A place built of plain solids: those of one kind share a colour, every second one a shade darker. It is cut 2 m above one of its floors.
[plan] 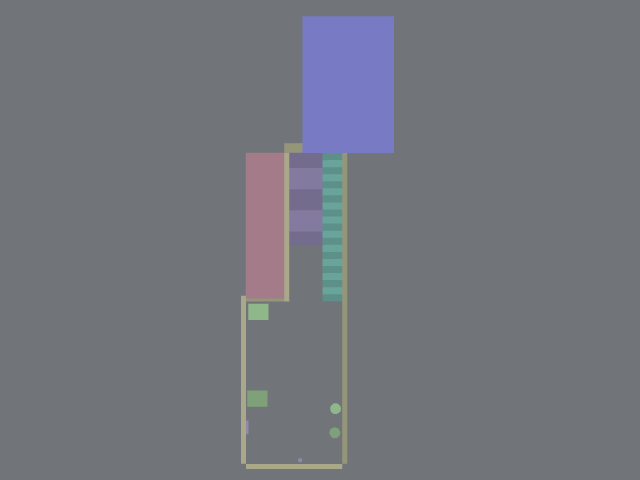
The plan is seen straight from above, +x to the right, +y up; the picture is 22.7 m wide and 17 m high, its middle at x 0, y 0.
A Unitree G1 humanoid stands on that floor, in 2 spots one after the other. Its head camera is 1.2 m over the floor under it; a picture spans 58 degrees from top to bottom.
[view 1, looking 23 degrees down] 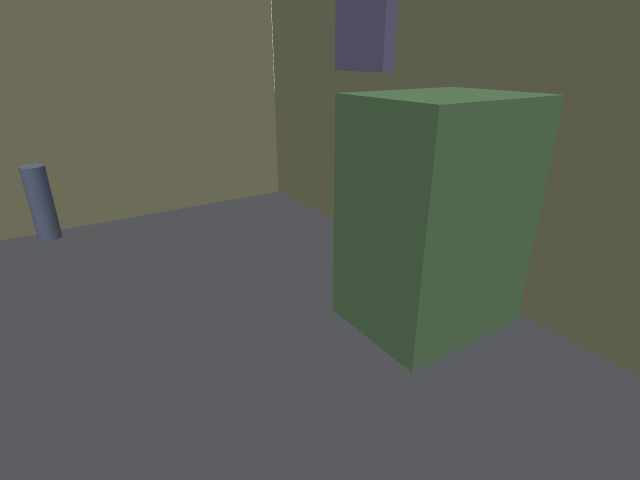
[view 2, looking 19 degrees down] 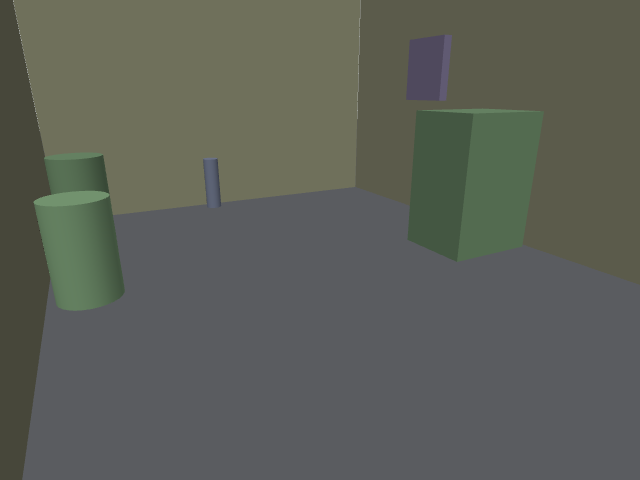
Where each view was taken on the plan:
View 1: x -0.77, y -4.34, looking -123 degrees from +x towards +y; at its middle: ground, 3.07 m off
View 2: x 0.44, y -3.17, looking -118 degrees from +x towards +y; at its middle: ground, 3.69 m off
